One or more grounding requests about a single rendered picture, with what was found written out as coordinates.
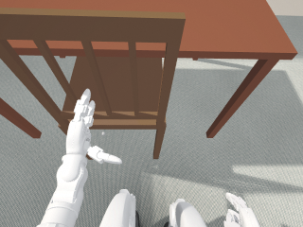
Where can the robot right thigh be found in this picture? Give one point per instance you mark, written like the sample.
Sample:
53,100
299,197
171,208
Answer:
183,214

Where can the robot right hand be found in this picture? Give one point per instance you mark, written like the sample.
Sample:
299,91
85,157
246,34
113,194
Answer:
245,218

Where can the table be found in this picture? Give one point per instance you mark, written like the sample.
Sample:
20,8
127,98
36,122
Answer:
214,29

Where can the robot left forearm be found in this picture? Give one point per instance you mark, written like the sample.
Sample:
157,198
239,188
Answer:
64,207

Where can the robot left thigh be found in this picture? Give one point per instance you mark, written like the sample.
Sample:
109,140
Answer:
120,210

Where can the robot thigh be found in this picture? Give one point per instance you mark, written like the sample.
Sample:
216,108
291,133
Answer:
120,210
183,214

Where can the robot left hand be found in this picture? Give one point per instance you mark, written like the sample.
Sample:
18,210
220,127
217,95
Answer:
78,131

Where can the chair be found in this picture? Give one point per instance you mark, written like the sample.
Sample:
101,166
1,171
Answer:
130,93

